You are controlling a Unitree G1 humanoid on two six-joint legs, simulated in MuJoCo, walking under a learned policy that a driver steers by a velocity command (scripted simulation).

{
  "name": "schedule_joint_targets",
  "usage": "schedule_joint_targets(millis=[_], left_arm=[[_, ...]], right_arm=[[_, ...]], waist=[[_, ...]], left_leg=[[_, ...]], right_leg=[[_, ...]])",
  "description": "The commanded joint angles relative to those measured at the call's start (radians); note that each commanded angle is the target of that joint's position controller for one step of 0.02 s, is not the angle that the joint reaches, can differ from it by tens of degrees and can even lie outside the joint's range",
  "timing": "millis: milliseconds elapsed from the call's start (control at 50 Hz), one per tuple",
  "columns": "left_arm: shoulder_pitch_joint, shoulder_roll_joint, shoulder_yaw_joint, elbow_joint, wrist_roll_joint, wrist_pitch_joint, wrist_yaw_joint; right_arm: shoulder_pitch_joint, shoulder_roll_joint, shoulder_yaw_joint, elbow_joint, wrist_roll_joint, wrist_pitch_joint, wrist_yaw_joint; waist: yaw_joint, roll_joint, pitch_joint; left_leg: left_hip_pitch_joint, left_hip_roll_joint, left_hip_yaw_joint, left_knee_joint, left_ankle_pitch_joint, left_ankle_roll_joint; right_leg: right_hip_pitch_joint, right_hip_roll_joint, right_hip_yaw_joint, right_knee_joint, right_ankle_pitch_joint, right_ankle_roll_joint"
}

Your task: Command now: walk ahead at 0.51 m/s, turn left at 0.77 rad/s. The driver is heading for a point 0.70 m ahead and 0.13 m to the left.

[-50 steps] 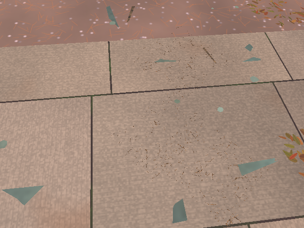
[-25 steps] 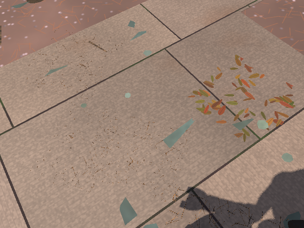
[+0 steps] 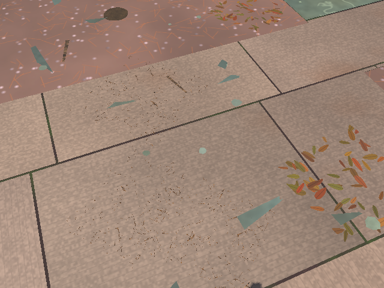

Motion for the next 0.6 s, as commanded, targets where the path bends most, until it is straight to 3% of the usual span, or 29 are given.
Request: schedule_joint_targets(millis=[20,40,60,80,120,240,300,340,380,400,420,440,460,480,500,520,540,560,600], left_arm=[[0.115,0.192,0.05,-0.026,0.053,-0.035,0.002],[0.062,0.133,0.034,-0.039,0.035,-0.047,0.01],[0.062,0.109,0.025,-0.033,0.02,-0.052,0.018],[0.081,0.105,0.021,-0.025,0.02,-0.055,0.024],[0.157,0.102,0.015,0.008,0.032,-0.067,0.027],[0.25,0.08,-0.006,0.078,0.053,-0.069,0.019],[0.289,0.092,-0.009,0.112,0.051,-0.062,0.025],[0.301,0.121,-0.008,0.131,0.047,-0.051,0.034],[0.293,0.178,0.0,0.139,0.045,-0.039,0.05],[0.296,0.209,0.007,0.143,0.04,-0.03,0.061],[0.274,0.235,0.015,0.137,0.037,-0.02,0.069],[0.234,0.249,0.02,0.119,0.036,-0.016,0.067],[0.175,0.231,0.015,0.087,0.03,-0.03,0.057],[0.181,0.053,-0.033,0.054,0.062,-0.064,0.038],[0.271,0.014,-0.063,-0.023,-0.004,-0.117,0.021],[0.14,0.128,-0.041,-0.016,-0.032,-0.14,0.016],[0.104,0.122,-0.04,-0.036,-0.059,-0.139,0.018],[0.116,0.095,-0.045,-0.008,-0.044,-0.126,0.025],[0.211,0.085,-0.039,0.045,-0.036,-0.069,0.014]], right_arm=[[-0.134,-0.034,0.007,-0.191,0.014,-0.055,0.016],[-0.137,-0.084,-0.005,-0.173,0.011,-0.061,0.024],[-0.112,-0.098,-0.013,-0.145,0.002,-0.063,0.031],[-0.096,-0.092,-0.012,-0.127,-0.006,-0.069,0.039],[-0.1,-0.067,-0.003,-0.12,0.001,-0.078,0.056],[-0.211,-0.045,0.014,-0.154,0.018,-0.079,0.081],[-0.304,-0.01,0.034,-0.178,0.016,-0.088,0.109],[-0.356,0.017,0.048,-0.197,0.017,-0.098,0.131],[-0.362,0.004,0.044,-0.204,0.016,-0.098,0.139],[-0.318,-0.016,0.033,-0.202,0.017,-0.092,0.137],[-0.2,-0.057,0.012,-0.181,0.019,-0.083,0.133],[-0.012,-0.134,-0.026,-0.137,0.02,-0.072,0.125],[0.251,-0.212,-0.071,-0.066,0.017,-0.064,0.104],[0.269,-0.229,-0.06,-0.012,0.016,-0.055,0.079],[0.198,-0.229,-0.046,-0.076,-0.027,-0.084,0.073],[0.242,-0.123,-0.032,-0.053,-0.033,-0.096,0.07],[0.202,-0.113,-0.023,-0.037,-0.036,-0.112,0.071],[0.099,-0.084,-0.01,-0.048,-0.037,-0.126,0.074],[-0.013,-0.014,0.017,-0.047,-0.062,-0.138,0.075]], waist=[[0.051,-0.212,-0.018],[0.04,-0.172,0.049],[0.037,-0.143,0.059],[0.043,-0.121,0.055],[0.066,-0.109,0.063],[0.095,-0.098,0.179],[0.117,-0.065,0.225],[0.115,-0.063,0.229],[0.069,-0.121,0.161],[0.022,-0.174,0.108],[-0.061,-0.214,0.04],[-0.164,-0.221,-0.054],[-0.291,-0.168,-0.148],[-0.186,0.131,-0.111],[-0.083,0.257,-0.361],[-0.174,0.04,-0.302],[-0.115,-0.047,-0.133],[-0.049,-0.151,-0.04],[0.045,-0.056,0.033]], left_leg=[[-0.619,0.082,0.003,0.384,-0.1,0.012],[-0.656,0.11,0.028,0.452,-0.017,0.004],[-0.656,0.125,0.051,0.494,0.052,-0.006],[-0.638,0.138,0.072,0.539,0.113,-0.008],[-0.63,0.152,0.112,0.637,0.212,0.001],[-0.641,0.161,0.165,0.57,0.371,-0.004],[-0.61,0.157,0.258,0.41,0.39,0.021],[-0.544,0.134,0.338,0.29,0.355,0.056],[-0.341,0.044,0.453,0.21,0.285,0.102],[-0.252,0.006,0.475,0.208,0.239,0.122],[-0.108,-0.023,0.468,0.202,0.184,0.151],[0.14,-0.042,0.437,0.179,0.148,0.195],[0.534,-0.023,0.322,0.017,0.236,0.251],[0.746,0.125,0.053,0.046,0.182,0.283],[0.929,0.344,-0.572,-0.182,-0.222,0.493],[0.83,0.353,-0.579,-0.35,-0.318,0.404],[0.647,0.353,-0.478,-0.397,-0.255,0.374],[0.462,0.322,-0.369,-0.408,-0.143,0.347],[0.219,0.252,-0.136,-0.425,0.005,0.31]], right_leg=[[0.362,-0.504,0.65,-0.288,-0.492,-0.165],[0.336,-0.461,0.557,-0.301,-0.473,-0.15],[0.34,-0.406,0.441,-0.3,-0.373,-0.114],[0.335,-0.363,0.339,-0.296,-0.26,-0.081],[0.313,-0.31,0.177,-0.294,-0.077,-0.05],[0.239,-0.276,-0.069,-0.345,0.138,-0.027],[0.264,-0.282,-0.164,-0.355,0.289,0.0],[0.299,-0.289,-0.229,-0.32,0.551,0.022],[0.307,-0.29,-0.296,-0.206,1.148,0.034],[0.335,-0.313,-0.301,-0.113,1.405,0.029],[0.325,-0.341,-0.297,0.04,1.565,0.018],[0.238,-0.353,-0.277,0.258,1.605,-0.004],[0.007,-0.3,-0.266,0.576,1.328,-0.011],[-0.367,-0.117,-0.207,0.972,-0.125,-0.005],[-0.61,-0.027,0.042,1.193,-0.265,-0.018],[-0.64,-0.099,0.113,1.114,-0.102,-0.051],[-0.634,-0.13,0.087,1.031,-0.033,-0.058],[-0.577,-0.182,0.083,0.966,0.013,-0.046],[-0.466,-0.255,0.081,0.919,0.07,-0.02]])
